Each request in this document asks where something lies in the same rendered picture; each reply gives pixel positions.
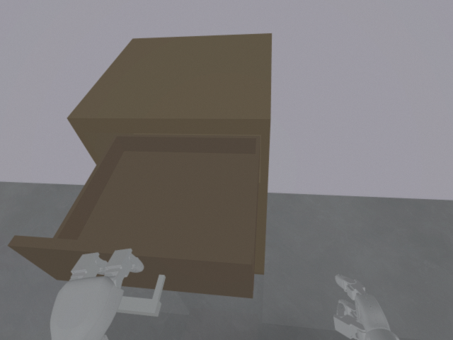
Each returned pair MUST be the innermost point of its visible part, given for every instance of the right robot hand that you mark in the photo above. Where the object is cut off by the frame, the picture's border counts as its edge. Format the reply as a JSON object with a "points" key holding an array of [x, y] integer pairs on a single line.
{"points": [[354, 321]]}

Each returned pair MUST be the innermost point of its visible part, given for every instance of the handle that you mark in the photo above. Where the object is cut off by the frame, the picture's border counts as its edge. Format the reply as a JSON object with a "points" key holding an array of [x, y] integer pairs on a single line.
{"points": [[143, 306]]}

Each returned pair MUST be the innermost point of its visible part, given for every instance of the drawer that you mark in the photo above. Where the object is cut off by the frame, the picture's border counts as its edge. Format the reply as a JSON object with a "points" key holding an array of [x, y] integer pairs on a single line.
{"points": [[185, 204]]}

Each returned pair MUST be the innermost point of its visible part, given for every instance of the cabinet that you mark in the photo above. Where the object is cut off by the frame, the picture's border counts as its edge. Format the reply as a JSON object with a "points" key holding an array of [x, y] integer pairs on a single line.
{"points": [[194, 85]]}

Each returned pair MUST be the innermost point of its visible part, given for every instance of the left robot hand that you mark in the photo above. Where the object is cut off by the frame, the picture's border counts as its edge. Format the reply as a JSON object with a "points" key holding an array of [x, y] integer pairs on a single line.
{"points": [[86, 305]]}

